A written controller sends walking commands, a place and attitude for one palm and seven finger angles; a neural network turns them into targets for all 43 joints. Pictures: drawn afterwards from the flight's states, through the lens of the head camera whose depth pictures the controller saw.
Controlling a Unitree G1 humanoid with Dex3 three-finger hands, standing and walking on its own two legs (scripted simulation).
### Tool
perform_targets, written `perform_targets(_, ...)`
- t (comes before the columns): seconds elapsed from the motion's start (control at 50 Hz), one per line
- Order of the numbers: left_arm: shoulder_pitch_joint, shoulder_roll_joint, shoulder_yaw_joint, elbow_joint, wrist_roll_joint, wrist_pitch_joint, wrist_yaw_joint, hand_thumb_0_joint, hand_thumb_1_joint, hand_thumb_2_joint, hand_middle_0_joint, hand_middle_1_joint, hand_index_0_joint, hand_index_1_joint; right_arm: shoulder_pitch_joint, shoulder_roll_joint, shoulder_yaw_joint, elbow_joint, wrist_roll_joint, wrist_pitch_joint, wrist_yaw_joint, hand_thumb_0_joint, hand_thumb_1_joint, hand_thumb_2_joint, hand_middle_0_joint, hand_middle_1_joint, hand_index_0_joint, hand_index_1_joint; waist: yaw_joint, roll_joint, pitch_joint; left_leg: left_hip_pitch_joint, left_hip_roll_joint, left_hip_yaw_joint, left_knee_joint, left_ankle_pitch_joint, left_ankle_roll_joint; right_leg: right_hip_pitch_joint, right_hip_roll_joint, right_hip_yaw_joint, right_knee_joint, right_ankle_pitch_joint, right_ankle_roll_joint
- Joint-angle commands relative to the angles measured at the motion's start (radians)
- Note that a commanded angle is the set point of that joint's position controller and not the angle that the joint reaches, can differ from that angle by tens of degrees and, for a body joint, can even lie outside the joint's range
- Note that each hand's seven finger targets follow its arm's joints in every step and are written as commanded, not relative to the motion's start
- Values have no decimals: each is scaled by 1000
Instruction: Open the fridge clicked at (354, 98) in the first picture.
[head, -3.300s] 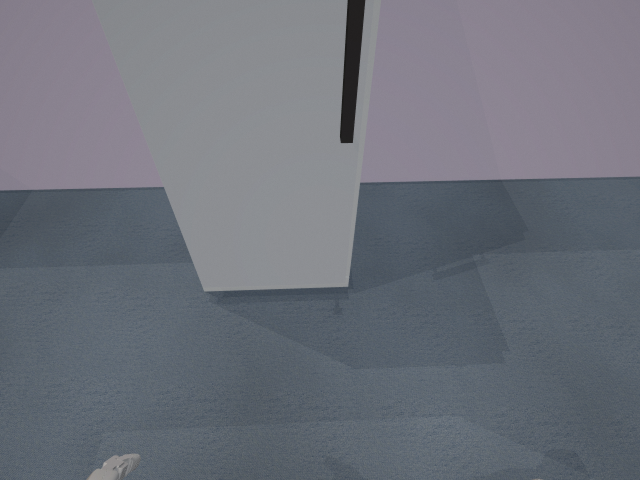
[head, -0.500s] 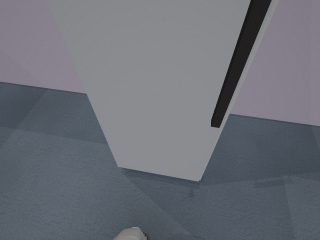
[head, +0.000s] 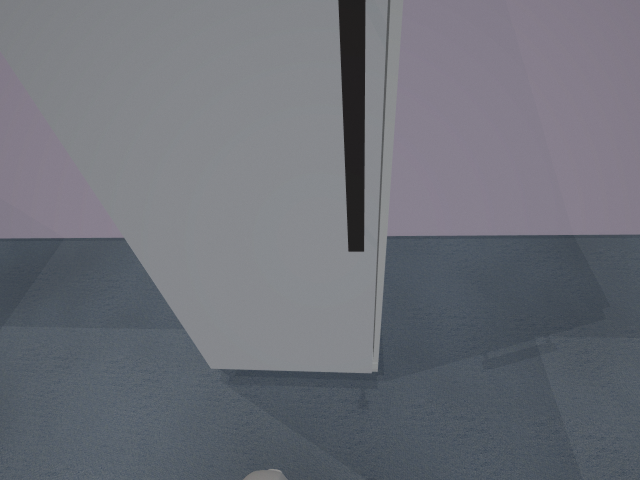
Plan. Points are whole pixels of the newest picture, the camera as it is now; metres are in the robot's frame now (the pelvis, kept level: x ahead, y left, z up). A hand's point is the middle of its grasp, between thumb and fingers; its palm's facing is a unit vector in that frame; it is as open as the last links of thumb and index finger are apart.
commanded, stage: come to a stop and stand still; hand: right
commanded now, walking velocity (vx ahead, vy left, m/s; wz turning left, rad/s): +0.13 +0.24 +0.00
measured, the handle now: (354, 139) +0.52 -0.03 +0.17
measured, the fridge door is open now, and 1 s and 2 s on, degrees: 0 0 0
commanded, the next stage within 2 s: look again from close up in 1.00 s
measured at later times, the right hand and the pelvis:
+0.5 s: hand out of the picture -0.01 -0.16 -0.16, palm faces -0.03 +0.98 -0.18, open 7.4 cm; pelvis -0.03 +0.02 +0.02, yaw +2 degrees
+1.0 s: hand out of the picture -0.04 -0.08 -0.17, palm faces +0.03 +0.99 -0.14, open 7.3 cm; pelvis -0.02 +0.07 +0.01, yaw +2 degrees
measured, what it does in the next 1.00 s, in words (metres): steps on the spot: left foot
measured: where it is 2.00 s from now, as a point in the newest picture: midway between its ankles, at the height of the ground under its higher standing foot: outside the picture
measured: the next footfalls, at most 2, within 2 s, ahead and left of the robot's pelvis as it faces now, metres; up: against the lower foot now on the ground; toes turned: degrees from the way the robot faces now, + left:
left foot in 0.54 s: -0.01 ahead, +0.16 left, +0.00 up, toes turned +4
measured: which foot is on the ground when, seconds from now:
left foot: up 0.00-0.52, down 0.54-1.00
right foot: down 0.00-1.00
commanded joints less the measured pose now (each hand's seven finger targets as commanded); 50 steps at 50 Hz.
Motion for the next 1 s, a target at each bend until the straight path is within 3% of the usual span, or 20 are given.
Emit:
perform_targets(0.0, 17, 172, 30, -44, -7, -21, 23, 0, 900, 900, -200, -300, -200, -300, 112, -51, -12, -4, 1, -21, 23, 0, -900, -900, 200, 300, 200, 300, -11, -185, 68, -78, -9, -51, 183, 128, -13, -6, -223, 242, -463, -119, 59)
perform_targets(0.06, 114, 166, 36, -11, -13, -22, 35, 0, 900, 900, -200, -300, -200, -300, 142, -60, -16, 3, 0, -17, 20, 0, -900, -900, 200, 300, 200, 300, 16, -167, 12, -116, -16, -63, 194, 139, -24, 147, -245, 239, -442, -8, 60)
perform_targets(0.12, 173, 167, 42, 16, -15, -25, 44, 0, 900, 900, -200, -300, -200, -300, 150, -56, -18, 3, -3, -12, 20, 0, -900, -900, 200, 300, 200, 300, 34, -134, -23, -119, -7, -68, 163, 108, -30, 242, -284, 257, -426, 109, 33)
perform_targets(0.2, 204, 159, 40, 49, -14, -23, 49, 0, 900, 900, -200, -300, -200, -300, 165, -45, -15, 17, 0, -4, 20, 0, -900, -900, 200, 300, 200, 300, 40, -181, -17, -80, 5, -60, 102, 73, -32, 244, -291, 261, -432, 140, 18)
perform_targets(0.3, 214, 150, 39, 88, -13, -17, 40, 0, 900, 900, -200, -300, -200, -300, 146, -11, 7, 34, 3, -6, 21, 0, -900, -900, 200, 300, 200, 300, 46, -202, 7, -12, 26, 0, -27, 28, -22, 190, -269, 244, -463, 6, -37)
perform_targets(0.38, 208, 144, 40, 116, -9, -10, 26, 0, 900, 900, -200, -300, -200, -300, 110, 21, 30, 39, 9, -19, 15, 0, -900, -900, 200, 300, 200, 300, 51, -214, 18, 115, 26, 52, -217, -59, 1, 108, -259, 253, -459, -52, -73)
perform_targets(0.44, 188, 152, 45, 131, -9, -4, 15, 0, 900, 900, -200, -300, -200, -300, 161, 46, 38, 68, 17, -34, 7, 0, -900, -900, 200, 300, 200, 300, 19, -209, 9, 246, 4, 92, -372, 6, 16, 31, -232, 230, -442, -88, -54)
perform_targets(0.46, 177, 147, 44, 136, -12, -2, 14, 0, 900, 900, -200, -300, -200, -300, 196, 51, 39, 86, 17, -40, 4, 0, -900, -900, 200, 300, 200, 300, -2, -194, 11, 314, -2, 113, -463, 94, 16, -7, -209, 198, -419, -103, -33)
perform_targets(0.48, 188, 118, 39, 146, -17, -3, 10, 0, 900, 900, -200, -300, -200, -300, 203, 33, 41, 93, 14, -50, -1, 0, -900, -900, 200, 300, 200, 300, -5, -147, 20, 377, 9, 98, -561, 159, 16, -49, -168, 166, -369, -78, -7)
perform_targets(0.5, 202, 76, 31, 150, -22, -4, 6, 0, 900, 900, -200, -300, -200, -300, 209, 14, 39, 98, 13, -60, -8, 0, -900, -900, 200, 300, 200, 300, -7, -85, 9, 413, 65, 34, -615, 151, 29, -78, -122, 116, -303, -76, 29)
perform_targets(0.52, 213, 25, 17, 148, -29, -1, 3, 0, 900, 900, -200, -300, -200, -300, 172, -21, 41, 91, 12, -70, -14, 0, -900, -900, 200, 300, 200, 300, 13, 41, 42, 363, 177, -103, -681, -1, 71, -115, -65, 52, -221, -81, 62)
perform_targets(0.54, 201, -5, 3, 142, -25, 4, -2, 0, 900, 900, -200, -300, -200, -300, 137, -54, 40, 77, 16, -73, -16, 0, -900, -900, 200, 300, 200, 300, 18, 123, 82, 220, 249, -163, -776, -159, 103, -65, -38, 19, -158, -66, 67)
perform_targets(0.56, 209, -4, 4, 142, -18, 8, -8, 0, 900, 900, -200, -300, -200, -300, 97, -62, 42, 65, 15, -70, -15, 0, -900, -900, 200, 300, 200, 300, 33, 98, 91, 126, 260, -165, -794, -233, 118, -6, -31, 19, -124, -46, 64)
perform_targets(0.58, 201, -4, 4, 145, -12, 20, -8, 0, 900, 900, -200, -300, -200, -300, 90, -50, 39, 64, 15, -78, -18, 0, -900, -900, 200, 300, 200, 300, 21, 209, 122, 78, 223, -173, -820, -244, 115, -12, -33, 18, -71, -37, 63)
perform_targets(0.6, 202, 11, 2, 149, -9, 22, -6, 0, 900, 900, -200, -300, -200, -300, 86, -27, 43, 67, 17, -81, -18, 0, -900, -900, 200, 300, 200, 300, 19, 210, 162, 83, 208, -161, -809, -167, 120, -33, -41, 30, -36, -16, 60)
perform_targets(0.62, 214, 13, 1, 158, -10, 20, -5, 0, 900, 900, -200, -300, -200, -300, 85, -5, 51, 69, 20, -83, -17, 0, -900, -900, 200, 300, 200, 300, 25, 170, 170, 98, 197, -131, -782, -92, 127, -32, -51, 35, -21, 3, 59)
perform_targets(0.68, 229, 8, -6, 168, -16, 8, -1, 0, 900, 900, -200, -300, -200, -300, 105, 14, 57, 72, 25, -94, -14, 0, -900, -900, 200, 300, 200, 300, 29, 66, 116, 185, 164, -73, -695, 127, 129, -1, -60, 35, -70, 63, 67)
perform_targets(0.78, 212, 38, -11, 179, -21, -11, 17, 0, 900, 900, -200, -300, -200, -300, 141, 29, 60, 92, 29, -98, -13, 0, -900, -900, 200, 300, 200, 300, 16, -17, 49, 234, 94, -20, -602, 355, 72, 128, -104, 61, -196, 283, 67)
perform_targets(0.82, 187, 36, -13, 182, -24, -15, 19, 0, 900, 900, -200, -300, -200, -300, 145, 12, 58, 102, 30, -93, -13, 0, -900, -900, 200, 300, 200, 300, 10, -102, 16, 292, 94, -3, -567, 417, 60, 126, -105, 66, -211, 330, 63)
perform_targets(0.98, 136, 54, -11, 168, -27, -13, 21, 0, 900, 900, -200, -300, -200, -300, 169, 18, 64, 122, 23, -96, -15, 0, -900, -900, 200, 300, 200, 300, 9, -42, 18, 288, 94, -6, -597, 391, 55, 168, -104, 57, -232, 278, 64)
